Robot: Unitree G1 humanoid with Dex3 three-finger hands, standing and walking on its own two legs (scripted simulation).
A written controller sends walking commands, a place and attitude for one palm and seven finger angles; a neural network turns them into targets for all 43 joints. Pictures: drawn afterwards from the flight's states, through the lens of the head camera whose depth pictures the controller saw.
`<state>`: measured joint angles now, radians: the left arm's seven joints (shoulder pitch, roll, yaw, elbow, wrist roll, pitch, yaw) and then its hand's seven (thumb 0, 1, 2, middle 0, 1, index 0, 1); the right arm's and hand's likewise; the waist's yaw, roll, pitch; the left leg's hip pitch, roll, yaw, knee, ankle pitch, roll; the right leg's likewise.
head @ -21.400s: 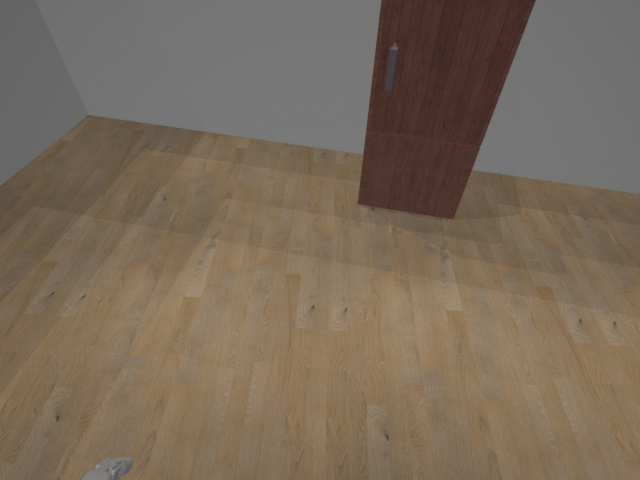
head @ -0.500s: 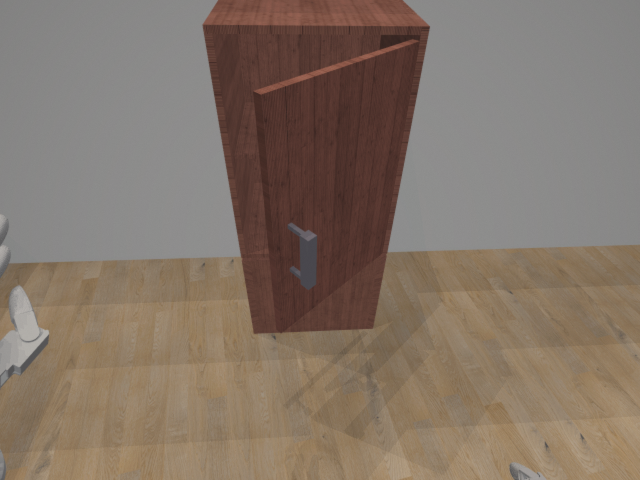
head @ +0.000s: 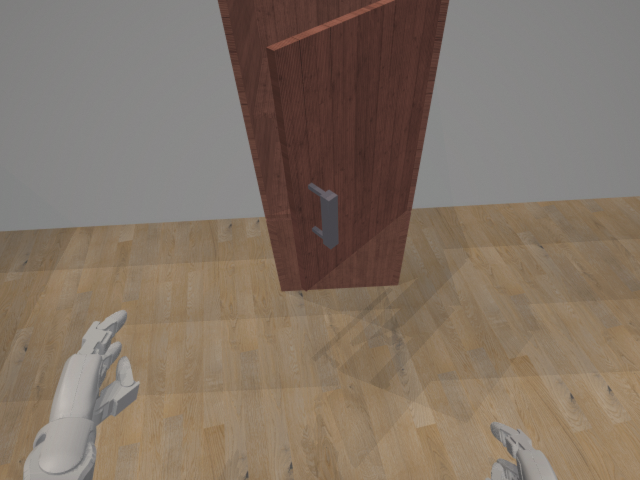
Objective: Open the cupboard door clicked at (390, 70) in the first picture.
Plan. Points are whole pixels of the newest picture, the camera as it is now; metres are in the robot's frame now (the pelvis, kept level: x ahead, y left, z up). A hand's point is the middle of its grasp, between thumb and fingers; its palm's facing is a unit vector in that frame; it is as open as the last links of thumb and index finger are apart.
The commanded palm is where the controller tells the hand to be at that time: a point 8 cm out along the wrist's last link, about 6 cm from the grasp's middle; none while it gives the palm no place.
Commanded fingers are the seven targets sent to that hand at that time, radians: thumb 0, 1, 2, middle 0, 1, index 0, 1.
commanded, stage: let the arm hang, fingers relaxed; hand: left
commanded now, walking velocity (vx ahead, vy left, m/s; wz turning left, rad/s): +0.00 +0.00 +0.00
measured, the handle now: (322, 215) +0.61 +0.03 -0.08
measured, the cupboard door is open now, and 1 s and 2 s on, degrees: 42 42 42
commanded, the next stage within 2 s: look to check the result in 0.98 s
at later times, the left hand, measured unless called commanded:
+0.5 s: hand out of the picture -0.07 +0.19 -0.16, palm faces +0.05 -0.97 -0.23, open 7.3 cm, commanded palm none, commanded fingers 0.00 0.90 0.90 -0.20 -0.30 -0.20 -0.30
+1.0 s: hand out of the picture -0.02 +0.15 -0.17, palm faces +0.06 -0.99 -0.16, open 7.4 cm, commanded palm none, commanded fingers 0.00 0.90 0.90 -0.20 -0.30 -0.20 -0.30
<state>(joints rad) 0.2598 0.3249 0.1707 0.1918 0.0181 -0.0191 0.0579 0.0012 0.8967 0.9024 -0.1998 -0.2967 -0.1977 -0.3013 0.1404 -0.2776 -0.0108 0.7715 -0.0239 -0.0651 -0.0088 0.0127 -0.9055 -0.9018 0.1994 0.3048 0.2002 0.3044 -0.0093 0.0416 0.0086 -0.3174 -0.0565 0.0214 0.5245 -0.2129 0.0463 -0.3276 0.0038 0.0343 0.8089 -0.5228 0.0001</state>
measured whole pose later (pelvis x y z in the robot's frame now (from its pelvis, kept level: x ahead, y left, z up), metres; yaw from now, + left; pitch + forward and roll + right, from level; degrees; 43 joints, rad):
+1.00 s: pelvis -0.01 +0.00 +0.01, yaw +1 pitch -1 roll +0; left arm 0.30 0.11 0.01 1.14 0.01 0.00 0.03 0.00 0.90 0.90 -0.20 -0.30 -0.20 -0.30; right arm 0.30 -0.12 -0.01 1.12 -0.02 0.01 -0.03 0.01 -0.91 -0.90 0.20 0.30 0.20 0.30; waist -0.01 0.00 0.02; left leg -0.26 -0.03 0.00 0.43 -0.15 0.03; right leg -0.19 0.02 0.00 0.45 -0.24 -0.02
